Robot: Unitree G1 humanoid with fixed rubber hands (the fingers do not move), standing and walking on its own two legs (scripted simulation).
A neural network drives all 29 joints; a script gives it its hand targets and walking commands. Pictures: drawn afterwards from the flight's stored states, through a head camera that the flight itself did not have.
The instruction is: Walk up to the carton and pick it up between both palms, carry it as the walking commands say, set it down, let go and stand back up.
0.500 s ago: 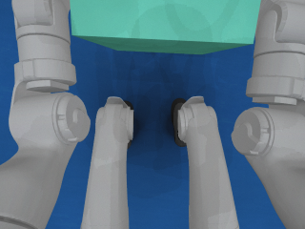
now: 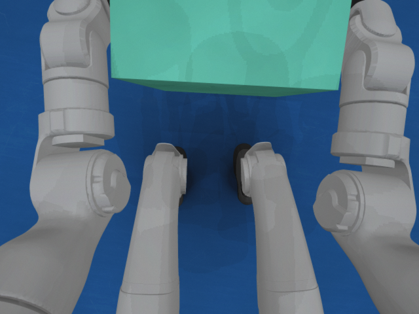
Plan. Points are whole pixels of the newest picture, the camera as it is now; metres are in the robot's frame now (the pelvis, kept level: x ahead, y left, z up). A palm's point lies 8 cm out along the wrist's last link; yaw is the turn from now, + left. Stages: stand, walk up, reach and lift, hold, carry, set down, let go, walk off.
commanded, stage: reach and lift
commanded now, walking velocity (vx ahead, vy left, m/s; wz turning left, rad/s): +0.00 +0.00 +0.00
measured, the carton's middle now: (226, 9) +0.55 -0.02 -0.16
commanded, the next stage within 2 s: none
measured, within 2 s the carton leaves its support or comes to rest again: neither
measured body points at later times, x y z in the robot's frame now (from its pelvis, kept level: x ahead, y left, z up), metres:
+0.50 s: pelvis +0.00 +0.01 +0.05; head +0.30 +0.01 +0.38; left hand +0.54 +0.17 -0.01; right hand +0.52 -0.17 -0.01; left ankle +0.15 +0.12 -0.54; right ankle +0.15 -0.12 -0.54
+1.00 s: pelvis +0.09 +0.01 +0.13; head +0.23 +0.02 +0.55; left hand +0.52 +0.17 +0.10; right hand +0.49 -0.18 +0.10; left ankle +0.15 +0.12 -0.54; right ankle +0.15 -0.12 -0.54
